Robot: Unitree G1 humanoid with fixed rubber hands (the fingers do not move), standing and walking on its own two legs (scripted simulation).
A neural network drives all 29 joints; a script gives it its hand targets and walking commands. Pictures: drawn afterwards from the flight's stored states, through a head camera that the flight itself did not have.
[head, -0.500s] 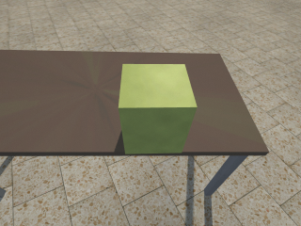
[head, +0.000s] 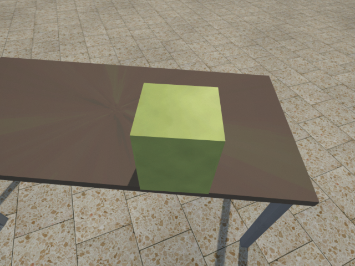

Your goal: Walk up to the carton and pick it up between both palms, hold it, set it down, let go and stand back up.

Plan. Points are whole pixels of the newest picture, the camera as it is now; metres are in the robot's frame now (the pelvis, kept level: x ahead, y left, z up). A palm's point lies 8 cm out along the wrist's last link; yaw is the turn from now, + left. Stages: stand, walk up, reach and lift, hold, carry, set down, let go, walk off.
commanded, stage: walk up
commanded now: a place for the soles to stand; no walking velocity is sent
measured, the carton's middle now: (177, 140) +0.46 -0.01 +0.00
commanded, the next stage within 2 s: stand in 1.44 s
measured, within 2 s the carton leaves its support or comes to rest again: neither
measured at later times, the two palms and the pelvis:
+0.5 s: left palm out of the picture +0.07 +0.25 -0.13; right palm out of the picture +0.10 -0.25 -0.12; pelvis +0.03 -0.01 +0.00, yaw +3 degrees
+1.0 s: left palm out of the picture +0.02 +0.28 -0.13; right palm out of the picture +0.09 -0.23 -0.12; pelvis +0.02 +0.01 +0.01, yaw +6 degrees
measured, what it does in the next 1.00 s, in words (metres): stands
